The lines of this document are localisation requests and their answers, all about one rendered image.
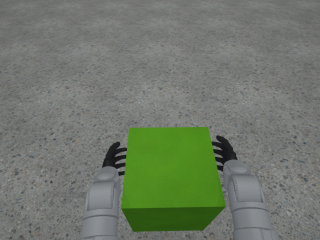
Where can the left robot hand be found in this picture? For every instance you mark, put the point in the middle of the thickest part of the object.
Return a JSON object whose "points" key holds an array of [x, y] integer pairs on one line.
{"points": [[110, 158]]}

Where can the carton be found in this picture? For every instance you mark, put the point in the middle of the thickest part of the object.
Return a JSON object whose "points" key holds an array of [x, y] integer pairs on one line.
{"points": [[171, 179]]}

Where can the right robot hand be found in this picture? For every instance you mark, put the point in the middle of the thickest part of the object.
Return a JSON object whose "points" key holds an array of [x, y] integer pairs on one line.
{"points": [[227, 151]]}

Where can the right robot forearm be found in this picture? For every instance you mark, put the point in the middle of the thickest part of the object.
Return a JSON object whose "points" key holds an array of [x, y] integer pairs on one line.
{"points": [[247, 202]]}

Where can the left robot forearm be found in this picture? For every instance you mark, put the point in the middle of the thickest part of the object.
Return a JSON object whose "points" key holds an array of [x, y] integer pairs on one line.
{"points": [[101, 207]]}

